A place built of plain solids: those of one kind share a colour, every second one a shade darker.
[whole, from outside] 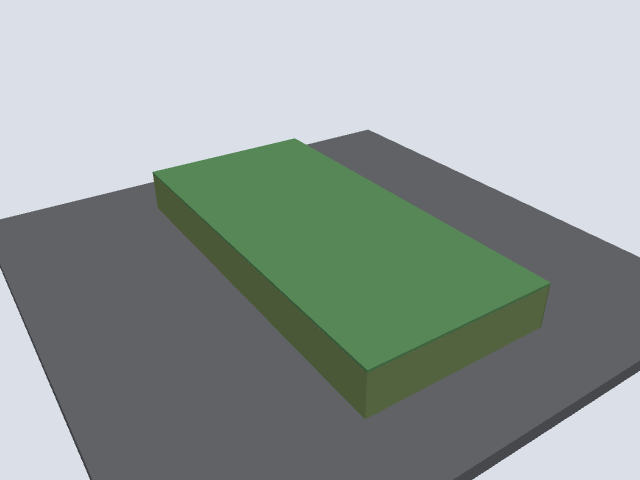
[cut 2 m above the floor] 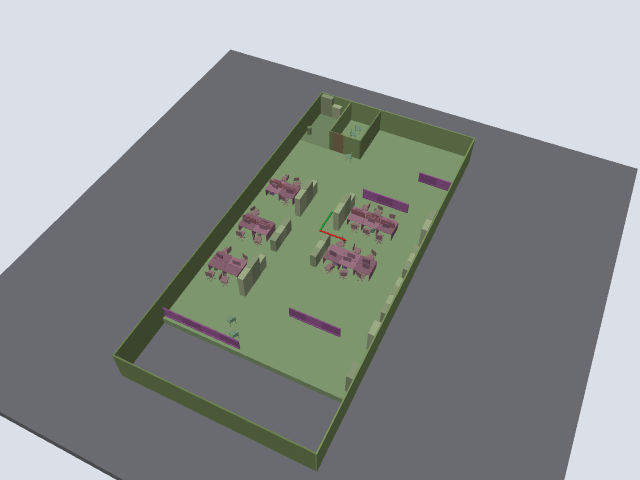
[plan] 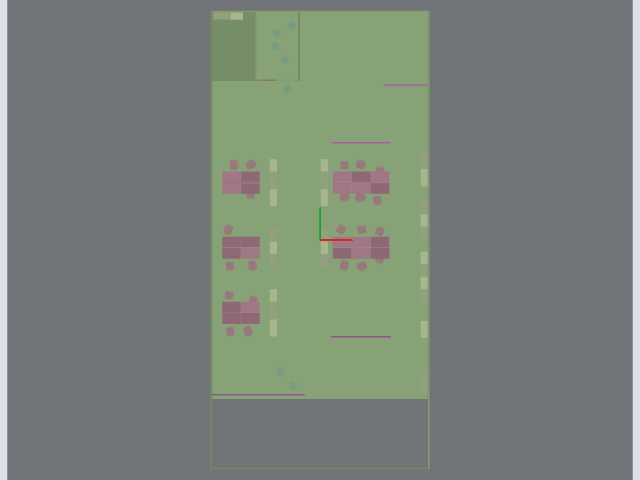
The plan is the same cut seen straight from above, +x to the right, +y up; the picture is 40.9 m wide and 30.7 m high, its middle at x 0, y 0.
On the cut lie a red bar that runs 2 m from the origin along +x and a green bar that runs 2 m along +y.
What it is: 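One storey of an office; an open floor with rows of desks, a band of small rooms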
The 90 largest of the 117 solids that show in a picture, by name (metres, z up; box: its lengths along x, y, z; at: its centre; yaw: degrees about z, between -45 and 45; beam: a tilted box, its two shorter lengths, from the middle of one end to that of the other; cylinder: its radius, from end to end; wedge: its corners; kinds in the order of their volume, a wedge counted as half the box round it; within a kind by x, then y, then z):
{
 "floor_1": {"box": [2.75, 4.4, 0.63], "at": [-5.52, 12.36, 0.27]},
 "floor_2": {"box": [2.67, 4.4, 0.63], "at": [-2.71, 12.36, 0.27]},
 "floor_3": {"box": [13.8, 20.33, 0.63], "at": [0.0, 0.0, 0.27]},
 "floor_4": {"box": [8.18, 4.4, 0.49], "at": [2.81, 12.36, 0.19]},
 "roof_1": {"box": [14.0, 29.33, 0.2], "at": [0.0, 0.0, 3.28]},
 "wall_1": {"box": [0.1, 29.33, 3.23], "at": [-6.95, 0.0, 1.57]},
 "wall_2": {"box": [0.1, 4.4, 2.6], "at": [-4.1, 12.36, 1.88]},
 "wall_3": {"box": [0.3, 0.1, 2.6], "at": [-3.9, 10.21, 1.88]},
 "wall_4": {"box": [1.44, 0.1, 2.6], "at": [-2.1, 10.21, 1.88]},
 "wall_5": {"box": [0.1, 4.4, 2.6], "at": [-1.33, 12.36, 1.88]},
 "wall_6": {"box": [13.8, 0.1, 3.23], "at": [0.0, -14.61, 1.57]},
 "wall_7": {"box": [13.8, 0.1, 3.23], "at": [0.0, 14.61, 1.57]},
 "wall_8": {"box": [0.1, 29.33, 3.23], "at": [6.95, 0.0, 1.57]},
 "cabinet_1": {"box": [1.1, 0.45, 1.96], "at": [-6.29, 14.33, 1.56]},
 "cabinet_2": {"box": [0.8, 0.46, 1.21], "at": [-5.33, 14.32, 1.19]},
 "cabinet_3": {"box": [0.46, 0.8, 1.21], "at": [-2.98, -3.56, 1.19]},
 "cabinet_4": {"box": [0.46, 0.8, 1.21], "at": [-2.98, -1.31, 1.19]},
 "cabinet_5": {"box": [0.46, 0.8, 1.21], "at": [-2.98, -0.5, 1.19]},
 "cabinet_6": {"box": [0.46, 0.8, 1.21], "at": [-2.98, 0.31, 1.19]},
 "cabinet_7": {"box": [0.46, 0.8, 1.21], "at": [-2.98, 4.77, 1.19]},
 "cabinet_8": {"box": [0.45, 1.1, 1.96], "at": [-2.97, -5.63, 1.56]},
 "cabinet_9": {"box": [0.45, 1.1, 1.96], "at": [-2.97, -4.52, 1.56]},
 "cabinet_10": {"box": [0.45, 1.1, 1.96], "at": [-2.97, 2.7, 1.56]},
 "cabinet_11": {"box": [0.45, 1.1, 1.96], "at": [-2.97, 3.81, 1.56]},
 "cabinet_12": {"box": [0.45, 1.1, 1.96], "at": [0.27, 2.7, 1.56]},
 "cabinet_13": {"box": [0.45, 1.1, 1.96], "at": [0.27, 3.81, 1.56]},
 "cabinet_14": {"box": [0.46, 0.8, 1.21], "at": [0.28, -1.31, 1.19]},
 "cabinet_15": {"box": [0.46, 0.8, 1.21], "at": [0.28, -0.5, 1.19]},
 "cabinet_16": {"box": [0.46, 0.8, 1.21], "at": [0.28, 0.31, 1.19]},
 "cabinet_17": {"box": [0.46, 0.8, 1.21], "at": [0.28, 4.77, 1.19]},
 "cabinet_18": {"box": [0.46, 0.8, 1.21], "at": [6.66, -3.56, 1.19]},
 "cabinet_19": {"box": [0.46, 0.8, 1.21], "at": [6.66, -2.75, 1.19]},
 "cabinet_20": {"box": [0.46, 0.8, 1.21], "at": [6.66, -1.94, 1.19]},
 "cabinet_21": {"box": [0.46, 0.8, 1.21], "at": [6.66, -1.13, 1.19]},
 "cabinet_22": {"box": [0.46, 0.8, 1.21], "at": [6.66, 0.44, 1.19]},
 "cabinet_23": {"box": [0.46, 0.8, 1.21], "at": [6.66, 1.25, 1.19]},
 "cabinet_24": {"box": [0.46, 0.8, 1.21], "at": [6.66, 2.06, 1.19]},
 "cabinet_25": {"box": [0.45, 1.1, 1.96], "at": [6.67, -9.05, 1.56]},
 "cabinet_26": {"box": [0.45, 1.1, 1.96], "at": [6.67, -5.72, 1.56]},
 "cabinet_27": {"box": [0.45, 1.1, 1.96], "at": [6.67, 3.99, 1.56]},
 "cabinet_28": {"box": [0.45, 1.1, 1.96], "at": [6.67, 5.1, 1.56]},
 "desk_1": {"box": [1.2, 0.7, 0.032], "at": [-5.66, -5.02, 1.32]},
 "desk_2": {"box": [1.2, 0.7, 0.032], "at": [-5.66, -4.3, 1.32]},
 "desk_3": {"box": [1.2, 0.7, 0.032], "at": [-5.66, -0.86, 1.32]},
 "desk_4": {"box": [1.2, 0.7, 0.032], "at": [-5.66, -0.14, 1.32]},
 "desk_5": {"box": [1.2, 0.7, 0.032], "at": [-5.66, 3.31, 1.32]},
 "desk_6": {"box": [1.2, 0.7, 0.032], "at": [-5.66, 4.03, 1.32]},
 "desk_7": {"box": [1.2, 0.7, 0.032], "at": [-4.45, -5.02, 1.32]},
 "desk_8": {"box": [1.2, 0.7, 0.032], "at": [-4.45, -4.3, 1.32]},
 "desk_9": {"box": [1.2, 0.7, 0.032], "at": [-4.45, -0.86, 1.32]},
 "desk_10": {"box": [1.2, 0.7, 0.032], "at": [-4.45, -0.14, 1.32]},
 "desk_11": {"box": [1.2, 0.7, 0.032], "at": [-4.45, 3.31, 1.32]},
 "desk_12": {"box": [1.2, 0.7, 0.032], "at": [-4.45, 4.03, 1.32]},
 "desk_13": {"box": [1.2, 0.7, 0.032], "at": [1.41, -0.86, 1.32]},
 "desk_14": {"box": [1.2, 0.7, 0.032], "at": [1.41, -0.14, 1.32]},
 "desk_15": {"box": [1.2, 0.7, 0.032], "at": [1.41, 3.31, 1.32]},
 "desk_16": {"box": [1.2, 0.7, 0.032], "at": [1.41, 4.03, 1.32]},
 "desk_17": {"box": [1.2, 0.7, 0.032], "at": [2.63, -0.86, 1.32]},
 "desk_18": {"box": [1.2, 0.7, 0.032], "at": [2.63, -0.14, 1.32]},
 "desk_19": {"box": [1.2, 0.7, 0.032], "at": [2.63, 3.31, 1.32]},
 "desk_20": {"box": [1.2, 0.7, 0.032], "at": [2.63, 4.03, 1.32]},
 "desk_21": {"box": [1.2, 0.7, 0.032], "at": [3.84, -0.86, 1.32]},
 "desk_22": {"box": [1.2, 0.7, 0.032], "at": [3.84, -0.14, 1.32]},
 "desk_23": {"box": [1.2, 0.7, 0.032], "at": [3.84, 3.31, 1.32]},
 "desk_24": {"box": [1.2, 0.7, 0.032], "at": [3.84, 4.03, 1.32]},
 "guard_1": {"box": [1.4, 0.03, 0.78], "at": [-6.12, -9.9, 1.09]},
 "guard_2": {"box": [1.4, 0.03, 0.78], "at": [-4.66, -9.9, 1.09]},
 "guard_3": {"box": [5.91, 0.1, 0.12], "at": [-3.92, -9.9, 0.64]},
 "guard_4": {"box": [5.91, 0.1, 0.05], "at": [-3.92, -9.9, 1.51]},
 "guard_5": {"box": [1.4, 0.03, 0.78], "at": [-3.19, -9.9, 1.09]},
 "guard_6": {"box": [1.4, 0.03, 0.78], "at": [-1.73, -9.9, 1.09]},
 "guard_7": {"box": [1.19, 0.03, 0.78], "at": [1.38, -6.19, 1.09]},
 "guard_8": {"box": [1.19, 0.03, 0.78], "at": [1.38, 6.22, 1.09]},
 "guard_9": {"box": [3.81, 0.1, 0.12], "at": [2.63, -6.19, 0.64]},
 "guard_10": {"box": [1.19, 0.03, 0.78], "at": [2.63, -6.19, 1.09]},
 "guard_11": {"box": [3.81, 0.1, 0.12], "at": [2.63, 6.22, 0.64]},
 "guard_12": {"box": [1.19, 0.03, 0.78], "at": [2.63, 6.22, 1.09]},
 "guard_13": {"box": [1.19, 0.03, 0.78], "at": [3.88, -6.19, 1.09]},
 "guard_14": {"box": [1.19, 0.03, 0.78], "at": [3.88, 6.22, 1.09]},
 "guard_15": {"box": [1.33, 0.03, 0.78], "at": [4.76, 9.91, 1.09]},
 "guard_16": {"box": [2.84, 0.1, 0.12], "at": [5.46, 9.91, 0.64]},
 "guard_17": {"box": [1.33, 0.03, 0.78], "at": [6.15, 9.91, 1.09]},
 "door_1": {"box": [0.92, 0.1, 2.05], "at": [-3.29, 10.21, 1.61]},
 "officechair_1": {"box": [0.48, 0.54, 0.08], "at": [-5.84, 0.64, 1.05], "yaw": -24.4},
 "officechair_2": {"box": [0.48, 0.54, 0.08], "at": [-5.53, 4.8, 1.14], "yaw": 3.2},
 "officechair_3": {"box": [0.48, 0.54, 0.08], "at": [-4.6, -5.82, 1.08], "yaw": 11.9},
 "officechair_4": {"box": [0.54, 0.48, 0.08], "at": [-4.4, 4.79, 1.09], "yaw": 35.1},
 "officechair_5": {"box": [0.48, 0.54, 0.08], "at": [-4.3, -1.63, 1.08], "yaw": 16.5},
 "officechair_6": {"box": [0.48, 0.54, 0.08], "at": [1.54, -1.62, 1.09], "yaw": -18.8},
 "bin_1": {"cylinder": 0.19, "from": [-6.55, 11.26, 0.58], "to": [-6.55, 11.26, 1.29]}
}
